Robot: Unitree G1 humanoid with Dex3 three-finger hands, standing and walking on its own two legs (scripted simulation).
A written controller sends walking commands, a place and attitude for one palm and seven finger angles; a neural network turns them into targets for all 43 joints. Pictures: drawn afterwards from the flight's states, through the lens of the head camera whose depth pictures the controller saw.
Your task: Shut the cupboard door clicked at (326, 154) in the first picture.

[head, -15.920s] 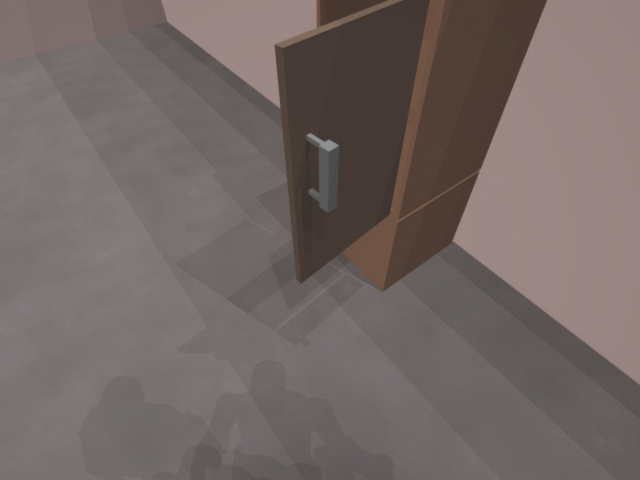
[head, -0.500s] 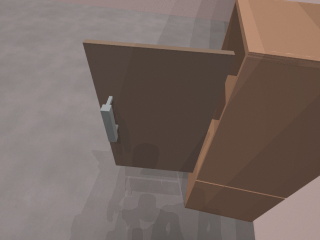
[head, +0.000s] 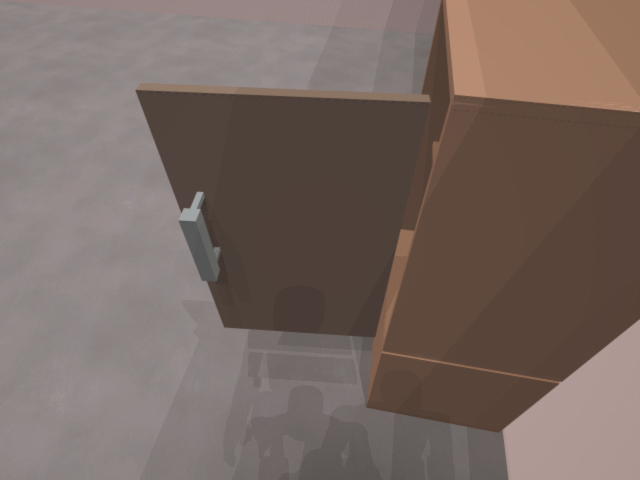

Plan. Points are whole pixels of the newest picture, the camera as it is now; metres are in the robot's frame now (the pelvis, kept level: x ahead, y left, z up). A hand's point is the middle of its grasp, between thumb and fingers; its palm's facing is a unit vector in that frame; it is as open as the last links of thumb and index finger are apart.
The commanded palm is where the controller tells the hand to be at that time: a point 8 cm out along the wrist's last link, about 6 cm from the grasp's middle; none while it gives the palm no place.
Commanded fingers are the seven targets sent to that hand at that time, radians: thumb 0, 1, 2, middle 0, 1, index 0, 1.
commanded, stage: come to a stop and stand still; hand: left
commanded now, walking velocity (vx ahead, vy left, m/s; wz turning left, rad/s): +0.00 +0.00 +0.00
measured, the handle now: (205, 237) +0.46 +0.22 +0.01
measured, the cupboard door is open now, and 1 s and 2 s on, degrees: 96 96 96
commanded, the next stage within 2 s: look again from close up in 0.28 s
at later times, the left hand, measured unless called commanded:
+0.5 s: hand out of the picture -0.02 +0.14 -0.18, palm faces +0.02 -0.98 -0.19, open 7.3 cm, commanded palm none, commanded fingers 0.00 0.90 0.90 -0.20 -0.30 -0.20 -0.30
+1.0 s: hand out of the picture +0.03 +0.19 -0.17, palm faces +0.02 -0.97 -0.22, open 7.3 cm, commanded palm none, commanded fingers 0.00 0.90 0.90 -0.20 -0.30 -0.20 -0.30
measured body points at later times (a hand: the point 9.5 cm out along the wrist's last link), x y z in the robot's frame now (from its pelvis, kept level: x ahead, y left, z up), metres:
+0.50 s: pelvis +0.00 -0.02 +0.00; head +0.01 -0.03 +0.44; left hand -0.02 +0.19 -0.16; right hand -0.02 -0.22 -0.17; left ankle -0.02 +0.10 -0.74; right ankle +0.02 -0.09 -0.74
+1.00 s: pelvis +0.01 +0.01 +0.00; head +0.01 +0.01 +0.45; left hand +0.03 +0.25 -0.15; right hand +0.04 -0.22 -0.16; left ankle -0.02 +0.10 -0.74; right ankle +0.02 -0.09 -0.74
